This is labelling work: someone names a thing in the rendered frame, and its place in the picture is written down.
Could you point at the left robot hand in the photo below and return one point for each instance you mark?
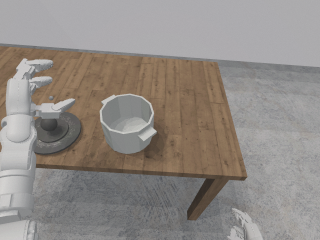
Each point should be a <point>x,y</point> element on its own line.
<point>22,86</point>

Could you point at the lid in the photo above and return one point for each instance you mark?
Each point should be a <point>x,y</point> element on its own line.
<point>63,136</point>

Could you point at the knob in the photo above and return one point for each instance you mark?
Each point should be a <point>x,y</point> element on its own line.
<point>48,124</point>

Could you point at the robot left upper arm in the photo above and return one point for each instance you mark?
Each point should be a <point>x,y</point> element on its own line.
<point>19,230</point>

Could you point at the left robot forearm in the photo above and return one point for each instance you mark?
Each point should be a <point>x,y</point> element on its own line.
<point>18,138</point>

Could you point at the table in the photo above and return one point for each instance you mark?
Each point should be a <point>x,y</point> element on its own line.
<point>196,136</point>

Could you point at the pot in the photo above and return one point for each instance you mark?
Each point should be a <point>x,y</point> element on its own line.
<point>127,121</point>

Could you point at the right robot hand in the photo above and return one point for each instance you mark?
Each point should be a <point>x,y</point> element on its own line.
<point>250,230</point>

